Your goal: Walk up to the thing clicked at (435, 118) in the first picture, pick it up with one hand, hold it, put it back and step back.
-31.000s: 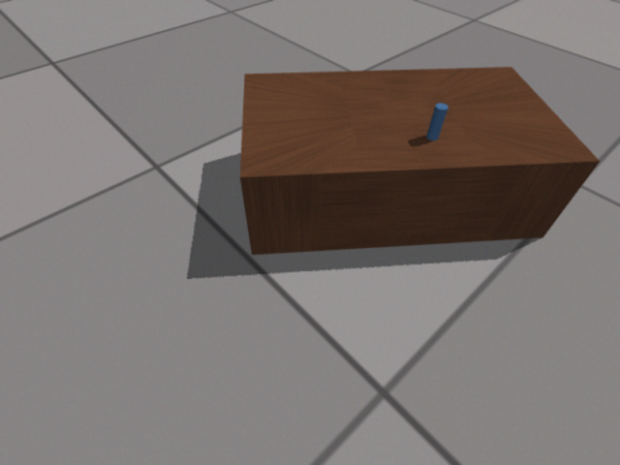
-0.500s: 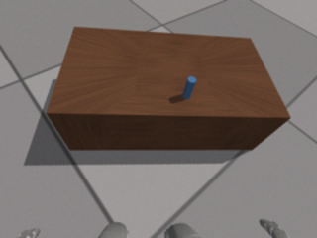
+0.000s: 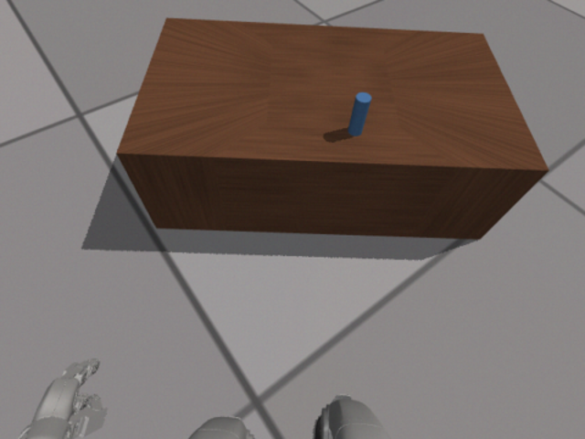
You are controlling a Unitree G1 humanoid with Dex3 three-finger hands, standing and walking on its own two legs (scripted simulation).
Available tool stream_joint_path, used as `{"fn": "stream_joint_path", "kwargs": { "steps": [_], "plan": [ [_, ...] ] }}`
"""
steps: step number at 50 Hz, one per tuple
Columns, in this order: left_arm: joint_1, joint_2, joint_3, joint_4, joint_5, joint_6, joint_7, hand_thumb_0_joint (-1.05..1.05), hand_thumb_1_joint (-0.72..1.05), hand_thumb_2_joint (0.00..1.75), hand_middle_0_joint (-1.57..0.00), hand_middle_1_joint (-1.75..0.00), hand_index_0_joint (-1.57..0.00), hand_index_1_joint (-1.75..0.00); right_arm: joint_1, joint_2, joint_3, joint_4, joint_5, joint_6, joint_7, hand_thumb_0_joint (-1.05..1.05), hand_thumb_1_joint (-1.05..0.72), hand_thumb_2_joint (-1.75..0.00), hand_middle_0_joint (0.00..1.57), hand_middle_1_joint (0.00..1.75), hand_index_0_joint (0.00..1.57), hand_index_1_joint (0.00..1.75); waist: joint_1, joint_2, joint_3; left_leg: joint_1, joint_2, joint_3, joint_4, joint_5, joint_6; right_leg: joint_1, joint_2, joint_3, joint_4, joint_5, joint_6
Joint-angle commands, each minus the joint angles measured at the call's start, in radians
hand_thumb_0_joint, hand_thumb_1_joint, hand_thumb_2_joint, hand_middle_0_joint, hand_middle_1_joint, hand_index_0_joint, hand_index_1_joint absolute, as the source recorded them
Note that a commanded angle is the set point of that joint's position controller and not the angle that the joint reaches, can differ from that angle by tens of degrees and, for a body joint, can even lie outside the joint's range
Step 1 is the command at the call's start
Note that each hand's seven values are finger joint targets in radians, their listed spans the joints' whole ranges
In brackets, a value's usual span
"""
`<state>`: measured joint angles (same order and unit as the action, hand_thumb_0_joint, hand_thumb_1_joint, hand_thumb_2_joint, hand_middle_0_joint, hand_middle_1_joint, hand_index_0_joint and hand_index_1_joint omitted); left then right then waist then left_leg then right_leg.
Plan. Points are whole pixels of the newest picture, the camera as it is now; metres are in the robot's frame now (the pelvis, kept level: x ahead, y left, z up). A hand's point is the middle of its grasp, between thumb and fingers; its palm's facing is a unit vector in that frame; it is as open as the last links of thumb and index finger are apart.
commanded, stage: step back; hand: right
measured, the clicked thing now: (359, 115) +0.95 -0.18 -0.26
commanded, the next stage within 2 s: stand in 1.54 s
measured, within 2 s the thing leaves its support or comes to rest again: neither
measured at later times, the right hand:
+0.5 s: hand out of the picture -0.04 -0.30 -0.14, palm faces -0.02 +0.94 -0.35, open 7.4 cm
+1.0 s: hand out of the picture -0.13 -0.28 -0.14, palm faces -0.05 +0.93 -0.36, open 7.4 cm
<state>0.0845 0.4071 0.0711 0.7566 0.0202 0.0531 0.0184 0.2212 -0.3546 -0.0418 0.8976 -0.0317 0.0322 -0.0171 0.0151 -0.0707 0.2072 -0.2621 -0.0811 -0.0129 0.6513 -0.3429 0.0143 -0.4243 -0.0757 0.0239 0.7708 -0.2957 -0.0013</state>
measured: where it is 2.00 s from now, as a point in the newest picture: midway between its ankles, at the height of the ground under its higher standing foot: outside the picture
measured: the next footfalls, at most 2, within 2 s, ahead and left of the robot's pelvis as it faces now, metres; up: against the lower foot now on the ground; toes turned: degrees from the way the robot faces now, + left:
right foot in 0.30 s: -0.14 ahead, -0.13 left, +0.00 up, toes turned +1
left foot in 0.64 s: -0.15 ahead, +0.13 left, +0.00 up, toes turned +1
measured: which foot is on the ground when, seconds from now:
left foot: down 0.00-0.32, up 0.34-0.62, down 0.64-1.00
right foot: up 0.00-0.28, down 0.30-1.00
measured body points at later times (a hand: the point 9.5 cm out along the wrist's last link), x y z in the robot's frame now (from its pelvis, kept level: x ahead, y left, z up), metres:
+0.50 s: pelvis -0.15 -0.04 +0.02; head -0.11 -0.07 +0.46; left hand -0.09 +0.28 -0.09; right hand -0.04 -0.35 -0.12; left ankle -0.16 +0.13 -0.64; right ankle -0.15 -0.15 -0.71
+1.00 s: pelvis -0.22 -0.03 +0.01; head -0.21 -0.03 +0.46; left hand -0.18 +0.29 -0.11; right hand -0.12 -0.33 -0.11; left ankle -0.21 +0.10 -0.70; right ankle -0.19 -0.14 -0.71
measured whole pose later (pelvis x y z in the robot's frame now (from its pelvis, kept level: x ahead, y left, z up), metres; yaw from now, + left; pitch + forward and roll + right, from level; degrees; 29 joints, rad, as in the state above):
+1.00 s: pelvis -0.22 -0.03 +0.01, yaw +1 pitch -3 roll -1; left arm 0.25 0.36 0.05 1.00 0.04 -0.03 -0.01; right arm 0.19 -0.37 -0.05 0.97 -0.04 0.03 0.02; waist 0.03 0.04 0.04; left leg -0.30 0.00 -0.08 0.74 -0.45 0.00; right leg -0.25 0.03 -0.03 0.58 -0.28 -0.03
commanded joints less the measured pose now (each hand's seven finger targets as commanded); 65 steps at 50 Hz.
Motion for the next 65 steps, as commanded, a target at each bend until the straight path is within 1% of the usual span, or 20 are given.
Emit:
{"fn": "stream_joint_path", "kwargs": {
  "steps": [1, 5, 11, 15, 16, 17, 18, 22, 27, 32, 34, 35, 39, 44, 46, 49, 58, 61, 62, 65],
  "plan": [
    [-0.015, 0.184, 0.053, -0.079, -0.001, 0.005, 0.030, 0.00, 0.90, 0.90, -0.20, -0.30, -0.20, -0.30, -0.009, -0.425, -0.109, -0.123, -0.012, -0.027, -0.010, 0.00, -0.90, -0.90, 0.20, 0.30, 0.20, 0.30, -0.047, 0.310, -0.250, -0.067, 0.516, -0.576, -0.304, 0.513, 0.323, 0.009, 0.119, 0.114, 0.421, -0.391, -0.009],
    [0.092, 0.174, 0.054, -0.009, -0.016, 0.003, 0.008, 0.00, 0.90, 0.90, -0.20, -0.30, -0.20, -0.30, -0.117, -0.272, -0.065, -0.141, -0.008, -0.025, -0.017, 0.00, -0.90, -0.90, 0.20, 0.30, 0.20, 0.30, 0.033, 0.192, -0.206, -0.049, 0.311, -0.201, -0.212, 0.556, 0.205, -0.024, 0.176, 0.134, 0.511, -0.215, -0.015],
    [0.111, 0.143, 0.037, 0.012, -0.001, -0.035, 0.009, 0.00, 0.90, 0.90, -0.20, -0.30, -0.20, -0.30, -0.062, -0.268, -0.070, -0.137, -0.004, 0.005, -0.003, 0.00, -0.90, -0.90, 0.20, 0.30, 0.20, 0.30, -0.022, 0.300, -0.280, 0.192, 0.307, -0.202, -0.126, 0.535, 0.210, 0.035, 0.095, 0.023, -0.038, -0.208, 0.027],
    [0.170, 0.193, 0.049, 0.080, 0.024, -0.065, 0.023, 0.00, 0.90, 0.90, -0.20, -0.30, -0.20, -0.30, -0.118, -0.229, -0.052, -0.137, 0.020, 0.032, 0.009, 0.00, -0.90, -0.90, 0.20, 0.30, 0.20, 0.30, 0.011, 0.180, -0.331, -0.020, 0.176, -0.148, 0.069, 0.311, 0.090, 0.317, 0.042, 0.080, -0.407, 0.213, 0.005],
    [0.169, 0.275, 0.074, 0.070, 0.032, -0.065, 0.020, 0.00, 0.90, 0.90, -0.20, -0.30, -0.20, -0.30, -0.095, -0.180, -0.035, -0.147, 0.024, 0.027, 0.006, 0.00, -0.90, -0.90, 0.20, 0.30, 0.20, 0.30, 0.004, -0.067, -0.292, -0.261, 0.045, -0.115, 0.170, -0.039, 0.032, 0.368, -0.111, 0.322, -0.390, 0.250, -0.045],
    [0.120, 0.366, 0.093, 0.038, 0.033, -0.058, 0.018, 0.00, 0.90, 0.90, -0.20, -0.30, -0.20, -0.30, -0.148, -0.197, -0.048, -0.170, 0.017, 0.031, -0.009, 0.00, -0.90, -0.90, 0.20, 0.30, 0.20, 0.30, 0.058, -0.170, -0.244, -0.268, -0.007, -0.136, 0.378, -0.277, -0.007, 0.142, -0.331, 0.503, -0.436, 0.248, -0.249],
    [0.072, 0.371, 0.093, 0.020, 0.024, -0.064, 0.024, 0.00, 0.90, 0.90, -0.20, -0.30, -0.20, -0.30, -0.156, -0.247, -0.076, -0.161, 0.017, 0.037, -0.014, 0.00, -0.90, -0.90, 0.20, 0.30, 0.20, 0.30, 0.047, -0.167, -0.176, -0.217, 0.045, -0.206, 0.526, -0.282, -0.019, -0.024, -0.385, 0.588, -0.472, 0.218, -0.304],
    [-0.003, 0.210, 0.060, 0.021, 0.018, -0.064, 0.029, 0.00, 0.90, 0.90, -0.20, -0.30, -0.20, -0.30, -0.058, -0.215, -0.052, -0.091, 0.027, 0.029, -0.007, 0.00, -0.90, -0.90, 0.20, 0.30, 0.20, 0.30, -0.033, -0.023, -0.183, -0.248, -0.036, -0.165, 0.564, -0.120, -0.025, 0.157, -0.118, 0.124, -0.272, 0.483, -0.149],
    [0.170, 0.228, 0.072, 0.056, 0.029, -0.066, 0.027, 0.00, 0.90, 0.90, -0.20, -0.30, -0.20, -0.30, -0.133, -0.203, -0.045, -0.113, 0.005, 0.003, -0.002, 0.00, -0.90, -0.90, 0.20, 0.30, 0.20, 0.30, 0.082, -0.120, -0.234, -0.310, 0.042, -0.093, 0.240, -0.188, -0.047, 0.419, -0.154, 0.220, -0.284, 0.199, -0.189],
    [0.073, 0.242, 0.051, 0.041, 0.015, -0.050, 0.011, 0.00, 0.90, 0.90, -0.20, -0.30, -0.20, -0.30, 0.034, -0.221, -0.080, -0.008, -0.006, -0.020, 0.014, 0.00, -0.90, -0.90, 0.20, 0.30, 0.20, 0.30, -0.013, -0.105, -0.243, 0.156, 0.052, 0.001, -0.261, -0.016, 0.010, 0.102, -0.136, 0.162, -0.209, -0.016, -0.121],
    [0.122, 0.116, 0.012, 0.038, 0.002, -0.050, 0.011, 0.00, 0.90, 0.90, -0.20, -0.30, -0.20, -0.30, 0.020, -0.323, -0.103, -0.017, -0.033, -0.024, 0.014, 0.00, -0.90, -0.90, 0.20, 0.30, 0.20, 0.30, -0.016, 0.311, -0.219, 0.280, 0.344, -0.511, -0.406, -0.238, 0.111, -0.276, 0.083, -0.044, 0.151, -0.275, -0.019],
    [0.009, 0.207, 0.039, 0.050, 0.010, -0.050, 0.021, 0.00, 0.90, 0.90, -0.20, -0.30, -0.20, -0.30, -0.018, -0.378, -0.098, -0.033, -0.020, -0.025, 0.020, 0.00, -0.90, -0.90, 0.20, 0.30, 0.20, 0.30, -0.070, 0.243, -0.160, -0.033, 0.437, -0.604, -0.460, -0.505, 0.227, -0.145, 0.045, 0.050, 0.205, -0.325, -0.008],
    [0.115, 0.186, 0.035, 0.118, -0.003, -0.064, -0.020, 0.00, 0.90, 0.90, -0.20, -0.30, -0.20, -0.30, -0.171, -0.236, -0.054, -0.053, -0.015, -0.048, 0.016, 0.00, -0.90, -0.90, 0.20, 0.30, 0.20, 0.30, 0.027, 0.207, -0.089, -0.098, 0.256, -0.255, -0.381, -0.258, 0.124, 0.013, 0.039, 0.015, 0.084, -0.115, -0.017],
    [0.130, 0.159, 0.034, 0.155, 0.009, -0.085, -0.021, 0.00, 0.90, 0.90, -0.20, -0.30, -0.20, -0.30, -0.117, -0.255, -0.065, -0.035, -0.013, -0.032, 0.026, 0.00, -0.90, -0.90, 0.20, 0.30, 0.20, 0.30, 0.004, 0.239, -0.127, -0.131, 0.246, -0.208, -0.314, -0.323, 0.114, 0.231, 0.092, -0.059, -0.261, -0.074, -0.012],
    [0.199, 0.175, 0.043, 0.188, 0.020, -0.099, -0.007, 0.00, 0.90, 0.90, -0.20, -0.30, -0.20, -0.30, -0.112, -0.192, -0.048, -0.034, -0.002, -0.025, 0.024, 0.00, -0.90, -0.90, 0.20, 0.30, 0.20, 0.30, 0.043, 0.143, -0.155, -0.208, 0.193, -0.146, -0.142, -0.288, 0.065, 0.389, 0.074, 0.034, -0.390, -0.039, -0.029],
    [0.093, 0.309, 0.073, 0.146, 0.033, -0.114, -0.003, 0.00, 0.90, 0.90, -0.20, -0.30, -0.20, -0.30, -0.074, -0.217, -0.064, -0.012, -0.005, -0.030, 0.017, 0.00, -0.90, -0.90, 0.20, 0.30, 0.20, 0.30, 0.026, -0.042, -0.081, -0.209, 0.095, -0.110, 0.245, -0.196, -0.020, 0.090, -0.315, 0.583, -0.607, -0.617, -0.235],
    [0.015, 0.203, 0.025, 0.128, 0.017, -0.101, -0.015, 0.00, 0.90, 0.90, -0.20, -0.30, -0.20, -0.30, 0.015, -0.183, -0.066, 0.055, -0.006, -0.063, 0.024, 0.00, -0.90, -0.90, 0.20, 0.30, 0.20, 0.30, -0.036, -0.060, -0.182, 0.112, 0.064, 0.015, -0.202, 0.042, -0.003, 0.072, -0.101, 0.118, -0.338, -0.035, -0.107],
    [0.052, 0.108, -0.008, 0.132, -0.010, -0.086, -0.013, 0.00, 0.90, 0.90, -0.20, -0.30, -0.20, -0.30, -0.032, -0.288, -0.076, 0.035, -0.014, -0.083, 0.007, 0.00, -0.90, -0.90, 0.20, 0.30, 0.20, 0.30, -0.015, 0.203, -0.207, 0.159, 0.393, -0.453, -0.388, 0.005, 0.124, -0.068, 0.077, -0.042, -0.052, -0.155, -0.009],
    [0.059, 0.171, 0.009, 0.154, -0.004, -0.083, -0.009, 0.00, 0.90, 0.90, -0.20, -0.30, -0.20, -0.30, -0.074, -0.310, -0.080, 0.032, -0.004, -0.079, 0.011, 0.00, -0.90, -0.90, 0.20, 0.30, 0.20, 0.30, -0.014, 0.175, -0.197, 0.040, 0.416, -0.433, -0.364, -0.034, 0.191, 0.051, 0.037, 0.009, -0.008, -0.228, -0.012],
    [0.084, 0.143, -0.001, 0.178, -0.006, -0.104, -0.011, 0.00, 0.90, 0.90, -0.20, -0.30, -0.20, -0.30, -0.140, -0.236, -0.053, 0.029, 0.000, -0.076, 0.010, 0.00, -0.90, -0.90, 0.20, 0.30, 0.20, 0.30, 0.031, 0.175, -0.212, 0.061, 0.272, -0.172, -0.221, 0.363, 0.083, 0.180, 0.029, -0.001, -0.270, 0.040, -0.028]
  ]
}}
